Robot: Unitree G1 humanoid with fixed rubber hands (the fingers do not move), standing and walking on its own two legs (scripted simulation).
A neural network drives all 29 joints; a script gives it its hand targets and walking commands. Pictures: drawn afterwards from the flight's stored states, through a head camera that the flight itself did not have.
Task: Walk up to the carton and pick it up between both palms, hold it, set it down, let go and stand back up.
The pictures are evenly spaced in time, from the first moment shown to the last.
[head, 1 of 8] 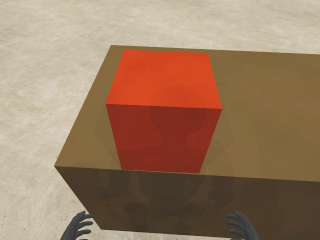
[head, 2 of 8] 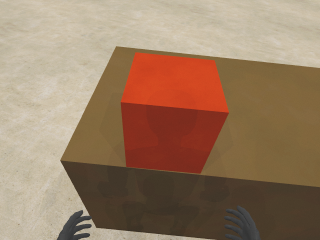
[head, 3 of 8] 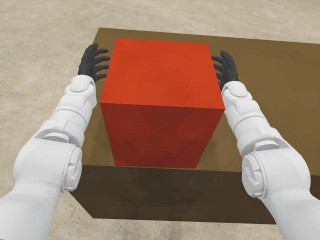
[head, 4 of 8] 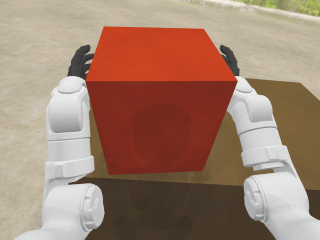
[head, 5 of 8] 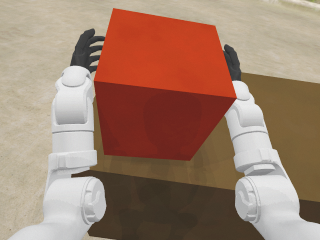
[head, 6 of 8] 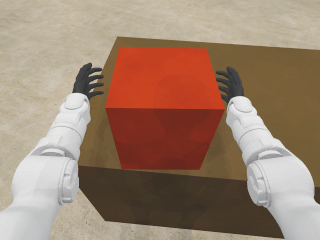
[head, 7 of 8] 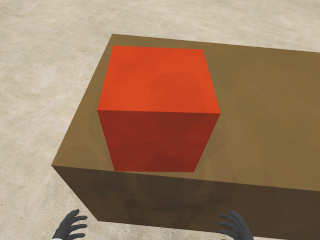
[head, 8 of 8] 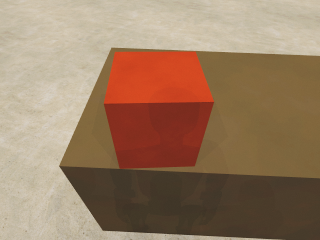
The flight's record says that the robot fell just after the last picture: no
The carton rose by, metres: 0.22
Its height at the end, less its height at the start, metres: +0.00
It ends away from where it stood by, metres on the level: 0.03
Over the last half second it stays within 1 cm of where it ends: yes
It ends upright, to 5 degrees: yes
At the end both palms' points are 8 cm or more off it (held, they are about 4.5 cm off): yes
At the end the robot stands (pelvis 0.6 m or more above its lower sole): yes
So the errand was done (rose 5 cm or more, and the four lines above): yes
